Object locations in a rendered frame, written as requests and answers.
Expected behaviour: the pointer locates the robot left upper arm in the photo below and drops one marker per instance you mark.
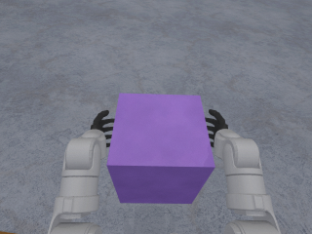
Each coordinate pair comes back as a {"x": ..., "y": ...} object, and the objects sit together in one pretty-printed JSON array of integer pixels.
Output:
[{"x": 77, "y": 228}]

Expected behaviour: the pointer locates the left robot forearm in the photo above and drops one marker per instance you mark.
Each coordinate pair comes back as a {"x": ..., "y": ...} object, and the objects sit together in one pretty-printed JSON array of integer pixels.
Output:
[{"x": 78, "y": 194}]

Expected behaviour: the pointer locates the right robot hand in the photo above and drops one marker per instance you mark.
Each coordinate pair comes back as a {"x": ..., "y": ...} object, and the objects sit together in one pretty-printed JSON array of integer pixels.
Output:
[{"x": 218, "y": 122}]

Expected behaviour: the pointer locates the robot right upper arm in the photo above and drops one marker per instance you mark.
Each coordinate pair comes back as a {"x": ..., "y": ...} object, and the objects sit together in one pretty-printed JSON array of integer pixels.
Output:
[{"x": 237, "y": 226}]

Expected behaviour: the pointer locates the right robot forearm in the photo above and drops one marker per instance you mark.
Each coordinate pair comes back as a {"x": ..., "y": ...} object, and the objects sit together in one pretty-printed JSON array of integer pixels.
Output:
[{"x": 246, "y": 193}]

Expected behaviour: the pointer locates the carton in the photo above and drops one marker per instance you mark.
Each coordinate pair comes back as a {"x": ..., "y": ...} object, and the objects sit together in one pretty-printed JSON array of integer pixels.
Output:
[{"x": 160, "y": 151}]

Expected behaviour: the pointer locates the left robot hand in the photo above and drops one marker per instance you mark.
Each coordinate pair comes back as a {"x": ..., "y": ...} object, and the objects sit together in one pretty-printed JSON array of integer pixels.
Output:
[{"x": 98, "y": 124}]

